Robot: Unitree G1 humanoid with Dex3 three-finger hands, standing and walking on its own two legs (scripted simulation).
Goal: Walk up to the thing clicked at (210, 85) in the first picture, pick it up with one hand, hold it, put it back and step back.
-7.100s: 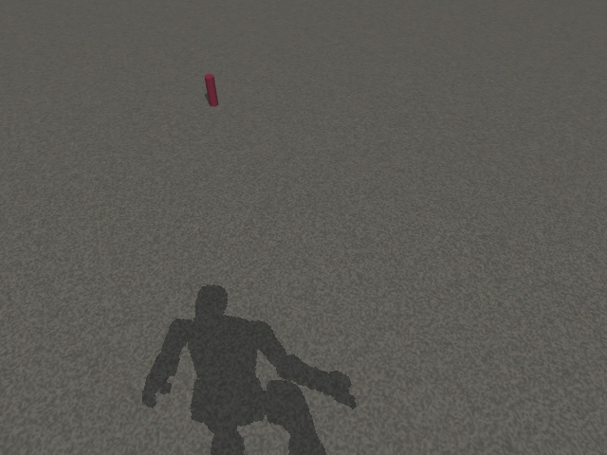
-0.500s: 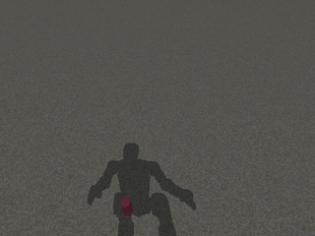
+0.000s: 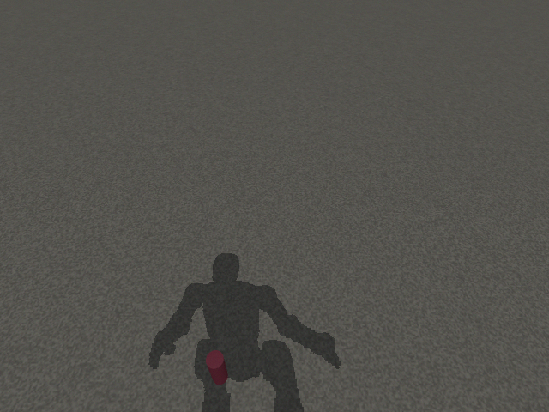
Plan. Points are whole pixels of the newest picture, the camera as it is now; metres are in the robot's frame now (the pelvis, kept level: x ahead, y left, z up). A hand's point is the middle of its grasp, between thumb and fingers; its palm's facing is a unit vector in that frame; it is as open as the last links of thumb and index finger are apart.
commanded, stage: stand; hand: left
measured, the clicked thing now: (217, 368) +0.38 +0.17 -0.69
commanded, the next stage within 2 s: go down in 1.90 s
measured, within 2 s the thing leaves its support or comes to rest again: neither
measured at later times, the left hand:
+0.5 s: hand out of the picture +0.09 +0.25 -0.16, palm faces -0.03 -0.94 -0.34, open 7.4 cm
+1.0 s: hand out of the picture +0.09 +0.24 -0.15, palm faces -0.03 -0.94 -0.35, open 7.4 cm
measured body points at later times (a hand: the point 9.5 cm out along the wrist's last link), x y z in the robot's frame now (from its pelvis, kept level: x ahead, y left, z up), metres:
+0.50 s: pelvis +0.01 -0.01 +0.00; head +0.02 -0.01 +0.45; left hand +0.09 +0.30 -0.13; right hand +0.08 -0.31 -0.13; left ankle +0.02 +0.13 -0.75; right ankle +0.00 -0.12 -0.75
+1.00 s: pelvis +0.01 -0.01 +0.00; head +0.02 -0.01 +0.45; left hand +0.09 +0.29 -0.13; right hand +0.09 -0.31 -0.13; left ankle +0.02 +0.13 -0.75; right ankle +0.00 -0.12 -0.75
